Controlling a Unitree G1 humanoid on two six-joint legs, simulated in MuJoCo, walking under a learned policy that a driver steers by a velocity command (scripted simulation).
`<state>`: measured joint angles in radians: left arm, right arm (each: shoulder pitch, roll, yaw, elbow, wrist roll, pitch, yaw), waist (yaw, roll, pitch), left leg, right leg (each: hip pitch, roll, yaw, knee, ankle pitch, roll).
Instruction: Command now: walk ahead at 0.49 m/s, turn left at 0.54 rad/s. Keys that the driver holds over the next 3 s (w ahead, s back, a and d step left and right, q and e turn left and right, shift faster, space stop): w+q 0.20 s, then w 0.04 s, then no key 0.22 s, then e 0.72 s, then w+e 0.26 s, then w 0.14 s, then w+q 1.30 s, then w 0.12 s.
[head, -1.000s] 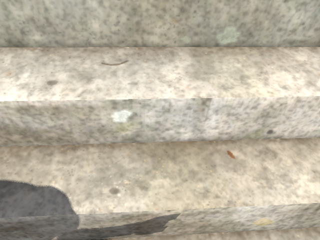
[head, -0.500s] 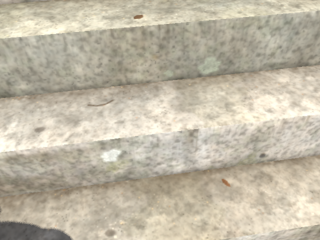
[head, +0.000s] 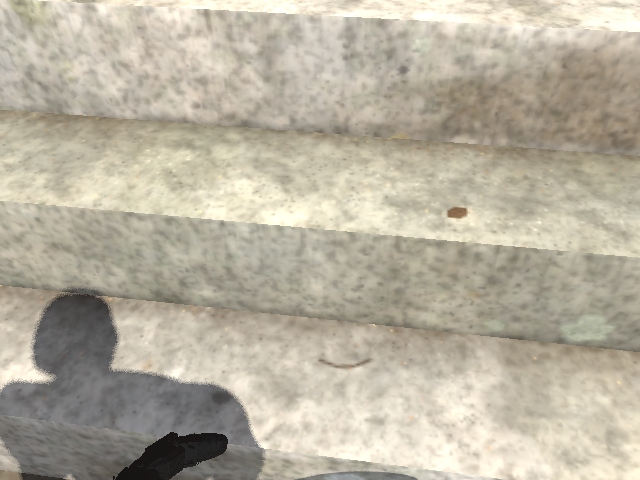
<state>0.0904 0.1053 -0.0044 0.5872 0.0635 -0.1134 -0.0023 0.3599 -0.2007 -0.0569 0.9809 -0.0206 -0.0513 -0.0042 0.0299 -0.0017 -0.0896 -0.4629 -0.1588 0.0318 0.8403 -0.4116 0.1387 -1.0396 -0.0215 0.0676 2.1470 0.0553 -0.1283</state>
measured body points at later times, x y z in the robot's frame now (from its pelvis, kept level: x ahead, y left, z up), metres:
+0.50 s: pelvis +0.21 -0.01 +0.22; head +0.22 +0.00 +0.67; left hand +0.18 +0.24 +0.07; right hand +0.46 -0.17 +0.15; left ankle +0.23 +0.14 -0.27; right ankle +0.26 -0.11 -0.49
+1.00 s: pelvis +0.25 +0.05 +0.24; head +0.26 +0.06 +0.69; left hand +0.43 +0.27 +0.14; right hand +0.37 -0.21 +0.13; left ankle +0.29 +0.18 -0.49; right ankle +0.25 -0.07 -0.43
